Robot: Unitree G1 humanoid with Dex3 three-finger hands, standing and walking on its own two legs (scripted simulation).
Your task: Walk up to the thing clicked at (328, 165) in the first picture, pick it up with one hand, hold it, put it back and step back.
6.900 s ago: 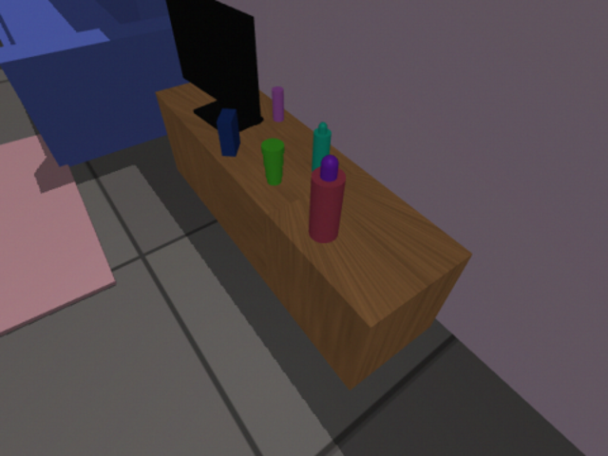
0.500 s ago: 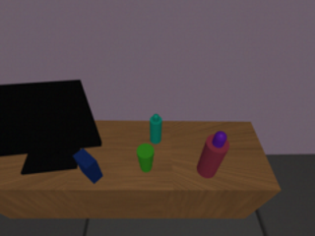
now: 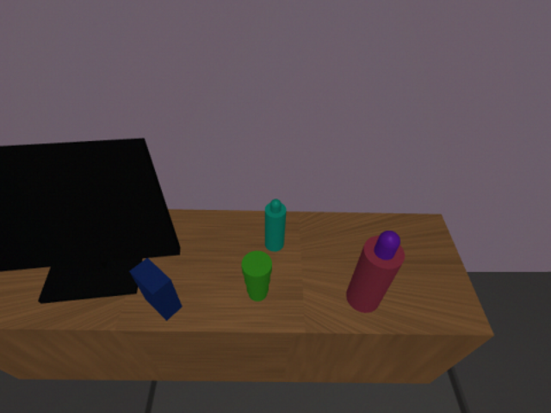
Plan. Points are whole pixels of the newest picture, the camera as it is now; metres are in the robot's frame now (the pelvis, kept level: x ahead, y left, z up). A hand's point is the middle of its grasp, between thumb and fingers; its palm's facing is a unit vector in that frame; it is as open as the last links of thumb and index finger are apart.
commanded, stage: stand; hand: right
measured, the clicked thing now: (375, 269) +0.47 -0.24 -0.20
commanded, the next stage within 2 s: go down in 0.04 s
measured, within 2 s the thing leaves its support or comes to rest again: neither
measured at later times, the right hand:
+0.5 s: hand out of the picture +0.15 -0.26 -0.15, palm faces +0.05 +0.95 -0.31, open 13.8 cm
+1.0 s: hand out of the picture +0.16 -0.27 -0.14, palm faces +0.08 +0.94 -0.33, open 17.6 cm
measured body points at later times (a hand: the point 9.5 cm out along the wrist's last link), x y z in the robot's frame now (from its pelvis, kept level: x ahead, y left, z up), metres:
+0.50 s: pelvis -0.01 +0.00 -0.02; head +0.03 +0.00 +0.43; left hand +0.15 +0.29 -0.12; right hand +0.14 -0.31 -0.12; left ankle -0.02 +0.13 -0.75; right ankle +0.00 -0.14 -0.75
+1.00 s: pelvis +0.00 -0.01 -0.05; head +0.04 -0.01 +0.40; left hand +0.16 +0.27 -0.12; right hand +0.15 -0.32 -0.12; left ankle -0.02 +0.13 -0.75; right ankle +0.00 -0.14 -0.75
